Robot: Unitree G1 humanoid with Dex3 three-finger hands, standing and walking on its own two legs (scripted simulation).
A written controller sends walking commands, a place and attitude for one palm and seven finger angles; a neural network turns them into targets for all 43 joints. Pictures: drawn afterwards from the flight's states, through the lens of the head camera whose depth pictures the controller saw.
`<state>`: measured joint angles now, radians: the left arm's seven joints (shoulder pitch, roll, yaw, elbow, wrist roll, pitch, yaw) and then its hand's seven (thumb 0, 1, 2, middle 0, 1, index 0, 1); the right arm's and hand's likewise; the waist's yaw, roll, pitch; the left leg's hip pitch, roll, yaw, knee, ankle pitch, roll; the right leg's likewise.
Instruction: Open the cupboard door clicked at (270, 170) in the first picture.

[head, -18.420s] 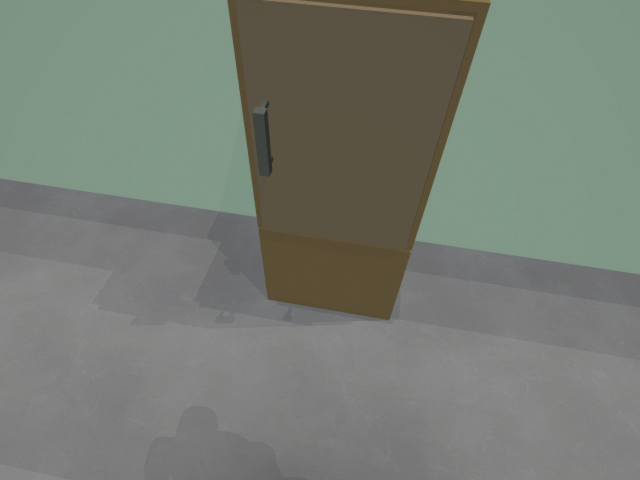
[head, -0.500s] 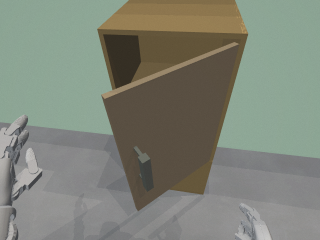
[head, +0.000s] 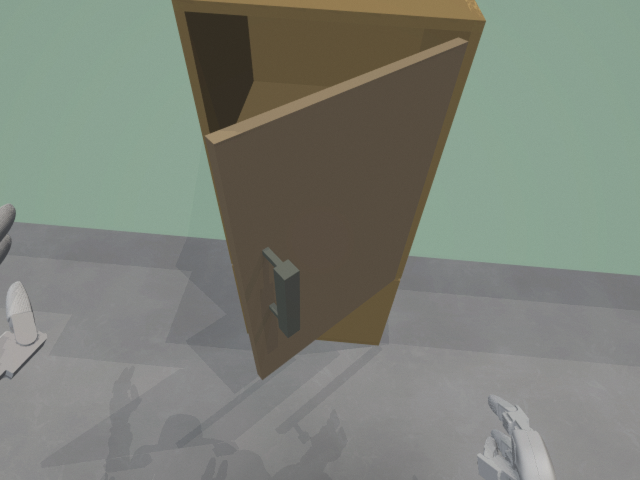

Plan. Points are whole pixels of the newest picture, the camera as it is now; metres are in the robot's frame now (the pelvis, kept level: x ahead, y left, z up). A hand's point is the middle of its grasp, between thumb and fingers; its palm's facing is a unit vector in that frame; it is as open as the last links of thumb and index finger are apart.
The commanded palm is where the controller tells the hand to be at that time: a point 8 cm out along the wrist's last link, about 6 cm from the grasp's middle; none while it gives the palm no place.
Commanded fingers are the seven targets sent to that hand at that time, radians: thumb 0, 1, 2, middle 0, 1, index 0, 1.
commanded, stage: step back with the hand held close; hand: left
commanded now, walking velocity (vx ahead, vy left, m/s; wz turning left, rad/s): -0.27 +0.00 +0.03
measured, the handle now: (279, 293) +0.38 +0.09 -0.02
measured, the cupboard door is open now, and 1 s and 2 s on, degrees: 45 45 45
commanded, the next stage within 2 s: stop stepping back and stand still in 0.84 s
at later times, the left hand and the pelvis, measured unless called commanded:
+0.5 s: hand out of the picture +0.16 +0.28 +0.17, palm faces +0.48 -0.73 -0.48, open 7.4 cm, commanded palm +0.09 +0.31 +0.18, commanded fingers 0.00 0.90 0.90 -0.20 -0.30 -0.20 -0.30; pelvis -0.04 +0.00 +0.00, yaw +2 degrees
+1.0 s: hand out of the picture +0.05 +0.24 +0.15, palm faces +0.32 -0.78 -0.54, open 7.4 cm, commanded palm -0.03 +0.28 +0.18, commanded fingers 0.00 0.90 0.90 -0.20 -0.30 -0.20 -0.30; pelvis -0.17 -0.02 +0.01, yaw +1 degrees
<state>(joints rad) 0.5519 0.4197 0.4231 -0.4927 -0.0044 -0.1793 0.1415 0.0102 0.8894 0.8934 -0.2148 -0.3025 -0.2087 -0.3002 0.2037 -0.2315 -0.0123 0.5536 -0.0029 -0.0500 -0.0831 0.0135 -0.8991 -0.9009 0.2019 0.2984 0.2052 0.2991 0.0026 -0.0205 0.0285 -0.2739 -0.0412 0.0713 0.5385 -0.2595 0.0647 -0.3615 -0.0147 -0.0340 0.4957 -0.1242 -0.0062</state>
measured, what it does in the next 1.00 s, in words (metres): walks backwards: right foot, then left foot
